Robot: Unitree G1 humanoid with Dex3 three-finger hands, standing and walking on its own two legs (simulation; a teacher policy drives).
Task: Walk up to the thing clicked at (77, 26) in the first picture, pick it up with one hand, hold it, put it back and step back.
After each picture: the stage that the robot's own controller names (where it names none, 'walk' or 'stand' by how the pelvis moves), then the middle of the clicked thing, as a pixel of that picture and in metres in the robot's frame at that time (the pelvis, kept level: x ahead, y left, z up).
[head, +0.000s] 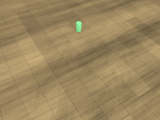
stand; (78, 26) +1.59 -0.06 -0.72
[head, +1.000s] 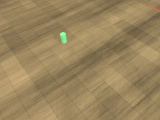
walk; (63, 37) +1.45 +0.21 -0.70
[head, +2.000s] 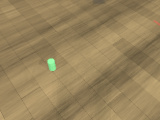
walk; (51, 64) +0.94 +0.27 -0.71
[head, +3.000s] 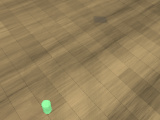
walk; (46, 107) +0.53 +0.21 -0.70
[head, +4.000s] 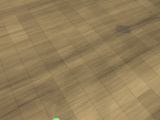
stand; out of the picture +0.38 +0.15 -0.71
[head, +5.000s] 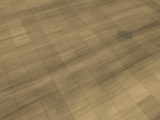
stand; out of the picture +0.39 +0.14 -0.72
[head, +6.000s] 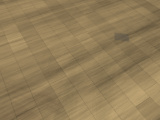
stand; out of the picture +0.36 +0.16 -0.73
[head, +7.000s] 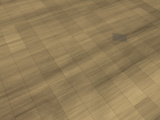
stand; out of the picture +0.36 +0.17 -0.73
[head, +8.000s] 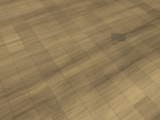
go down; out of the picture +0.36 +0.17 -0.73
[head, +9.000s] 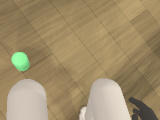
go down; (21, 62) +0.43 +0.21 -0.36
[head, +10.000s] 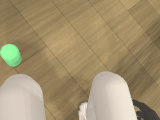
approach; (11, 56) +0.43 +0.23 -0.29
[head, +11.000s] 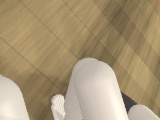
close in; out of the picture +0.40 +0.27 -0.22
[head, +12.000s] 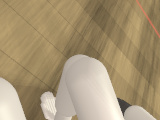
close; out of the picture +0.41 +0.28 -0.22
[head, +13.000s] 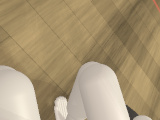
lift; out of the picture +0.37 +0.26 -0.18
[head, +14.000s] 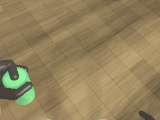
lift; (20, 87) +0.32 +0.18 -0.01
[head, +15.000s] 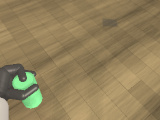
hold; (28, 90) +0.32 +0.16 -0.01
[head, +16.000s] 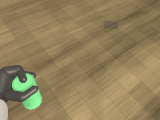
hold; (28, 92) +0.32 +0.17 -0.01
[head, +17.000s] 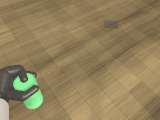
crouch; (29, 91) +0.32 +0.17 -0.01
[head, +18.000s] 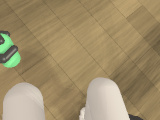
crouch; (5, 51) +0.43 +0.20 -0.12
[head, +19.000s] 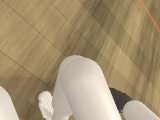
lower; out of the picture +0.41 +0.29 -0.23
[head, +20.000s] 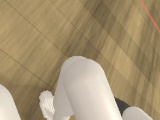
lower; out of the picture +0.41 +0.29 -0.23
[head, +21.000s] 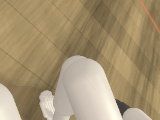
lower; out of the picture +0.41 +0.29 -0.23
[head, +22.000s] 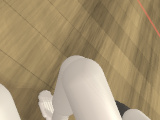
lower; out of the picture +0.41 +0.29 -0.23
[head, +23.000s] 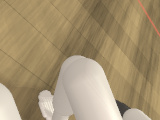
draw back; out of the picture +0.41 +0.29 -0.23
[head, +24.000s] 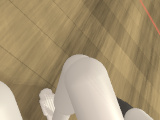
withdraw; out of the picture +0.40 +0.28 -0.23
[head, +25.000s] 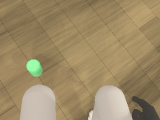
walk; (35, 68) +0.43 +0.21 -0.41
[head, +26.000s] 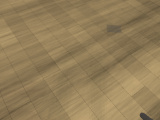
stand; out of the picture +0.37 +0.17 -0.66
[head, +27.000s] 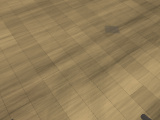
stand; out of the picture +0.38 +0.18 -0.67
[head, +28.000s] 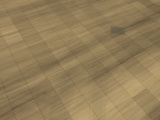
stand; out of the picture +0.38 +0.17 -0.68
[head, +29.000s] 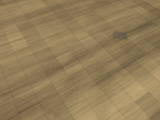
stand; out of the picture +0.39 +0.16 -0.72
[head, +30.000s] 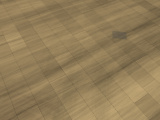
stand; out of the picture +0.36 +0.17 -0.73
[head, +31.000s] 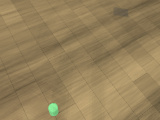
walk; (53, 109) +0.40 +0.12 -0.70
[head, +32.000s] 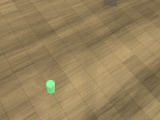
walk; (50, 86) +0.58 +0.15 -0.71
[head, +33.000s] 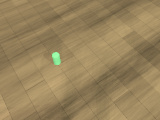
walk; (56, 58) +0.88 +0.23 -0.70
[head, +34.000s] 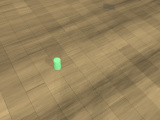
stand; (57, 63) +0.98 +0.16 -0.72
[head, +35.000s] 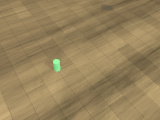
stand; (56, 65) +1.00 +0.17 -0.73
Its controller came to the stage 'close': yes
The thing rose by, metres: 0.70
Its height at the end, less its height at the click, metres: +0.00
